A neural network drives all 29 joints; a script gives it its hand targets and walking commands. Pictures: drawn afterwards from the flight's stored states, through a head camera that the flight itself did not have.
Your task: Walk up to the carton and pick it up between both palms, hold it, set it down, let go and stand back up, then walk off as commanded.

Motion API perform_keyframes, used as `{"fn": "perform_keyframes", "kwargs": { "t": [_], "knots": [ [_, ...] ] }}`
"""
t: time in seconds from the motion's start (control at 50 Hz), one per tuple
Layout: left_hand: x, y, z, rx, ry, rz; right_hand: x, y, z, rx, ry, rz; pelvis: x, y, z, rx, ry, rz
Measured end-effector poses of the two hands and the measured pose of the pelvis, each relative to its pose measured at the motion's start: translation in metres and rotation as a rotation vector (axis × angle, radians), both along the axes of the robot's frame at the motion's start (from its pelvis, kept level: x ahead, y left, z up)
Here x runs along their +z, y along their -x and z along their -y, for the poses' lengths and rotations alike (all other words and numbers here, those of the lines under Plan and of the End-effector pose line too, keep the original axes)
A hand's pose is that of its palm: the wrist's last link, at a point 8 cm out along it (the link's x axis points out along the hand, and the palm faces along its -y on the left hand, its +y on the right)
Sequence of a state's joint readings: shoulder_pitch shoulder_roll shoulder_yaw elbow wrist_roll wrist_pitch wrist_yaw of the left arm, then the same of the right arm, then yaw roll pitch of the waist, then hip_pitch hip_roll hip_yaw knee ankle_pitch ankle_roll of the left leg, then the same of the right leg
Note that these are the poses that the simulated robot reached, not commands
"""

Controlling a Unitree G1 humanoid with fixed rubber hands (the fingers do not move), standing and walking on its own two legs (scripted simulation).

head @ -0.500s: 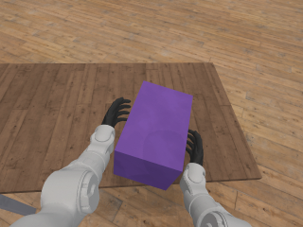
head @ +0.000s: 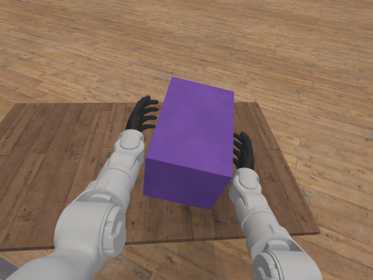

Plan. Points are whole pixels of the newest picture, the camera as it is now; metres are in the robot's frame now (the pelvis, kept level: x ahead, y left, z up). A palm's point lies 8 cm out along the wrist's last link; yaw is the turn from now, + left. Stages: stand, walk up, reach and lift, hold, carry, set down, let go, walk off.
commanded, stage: reach and lift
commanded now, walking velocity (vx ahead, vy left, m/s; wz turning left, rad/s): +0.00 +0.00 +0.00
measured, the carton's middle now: (190, 141) +0.45 -0.06 +0.06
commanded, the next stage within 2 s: hold in 1.74 s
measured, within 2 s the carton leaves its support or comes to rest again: neither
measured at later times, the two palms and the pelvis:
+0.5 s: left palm (118, 138) +0.40 +0.11 +0.14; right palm (238, 162) +0.35 -0.15 +0.09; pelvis +0.00 +0.00 +0.00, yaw +1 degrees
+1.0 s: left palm (111, 136) +0.38 +0.12 +0.16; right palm (240, 145) +0.36 -0.15 +0.13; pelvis +0.00 -0.02 +0.00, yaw +2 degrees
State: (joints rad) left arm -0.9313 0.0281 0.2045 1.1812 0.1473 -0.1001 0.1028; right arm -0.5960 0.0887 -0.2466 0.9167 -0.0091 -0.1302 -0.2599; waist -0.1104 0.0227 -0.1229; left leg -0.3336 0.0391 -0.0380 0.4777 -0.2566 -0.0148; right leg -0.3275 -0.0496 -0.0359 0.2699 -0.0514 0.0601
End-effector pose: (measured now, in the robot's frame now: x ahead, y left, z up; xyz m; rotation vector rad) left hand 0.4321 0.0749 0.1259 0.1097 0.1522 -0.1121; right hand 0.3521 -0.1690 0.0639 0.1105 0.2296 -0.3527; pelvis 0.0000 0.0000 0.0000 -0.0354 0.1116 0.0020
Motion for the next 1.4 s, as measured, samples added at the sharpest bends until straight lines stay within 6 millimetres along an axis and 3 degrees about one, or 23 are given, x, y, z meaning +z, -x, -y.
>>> {"fn": "perform_keyframes", "kwargs": {
  "t": [0.2,0.32,0.68,0.78,0.9,1.02,1.22,1.4],
  "knots": [
    [-0.007,0.014,-0.021,0.061,0.021,-0.045,0.003,0.000,-0.014,0.071,0.030,-0.050,0.003,-0.017,0.003,0.023,0.003,0.082],
    [-0.011,0.025,-0.029,0.078,0.059,-0.048,0.010,0.005,-0.019,0.082,0.047,-0.049,0.002,-0.014,0.005,0.042,0.008,0.102],
    [0.033,0.053,-0.038,0.190,0.021,-0.019,0.039,0.004,-0.026,0.193,0.032,-0.025,0.002,0.002,0.006,0.016,-0.007,0.154],
    [0.040,0.053,-0.040,0.216,0.052,-0.014,0.056,-0.003,-0.026,0.216,0.065,-0.020,0.003,0.005,0.014,0.023,-0.011,0.176],
    [0.036,0.051,-0.043,0.221,0.099,-0.026,0.069,-0.008,-0.025,0.221,0.105,-0.030,0.004,0.007,0.023,0.034,-0.014,0.173],
    [0.037,0.057,-0.041,0.223,0.095,-0.018,0.071,-0.004,-0.023,0.221,0.095,-0.020,0.004,0.000,0.024,0.036,-0.006,0.184],
    [0.064,0.061,-0.041,0.233,0.024,0.006,0.069,-0.002,-0.028,0.237,0.028,0.006,0.004,0.003,0.015,0.038,-0.013,0.250],
    [0.054,0.059,-0.050,0.233,0.065,-0.013,0.071,-0.005,-0.035,0.240,0.068,-0.009,0.006,0.006,0.016,0.031,-0.016,0.199]
  ]
}}
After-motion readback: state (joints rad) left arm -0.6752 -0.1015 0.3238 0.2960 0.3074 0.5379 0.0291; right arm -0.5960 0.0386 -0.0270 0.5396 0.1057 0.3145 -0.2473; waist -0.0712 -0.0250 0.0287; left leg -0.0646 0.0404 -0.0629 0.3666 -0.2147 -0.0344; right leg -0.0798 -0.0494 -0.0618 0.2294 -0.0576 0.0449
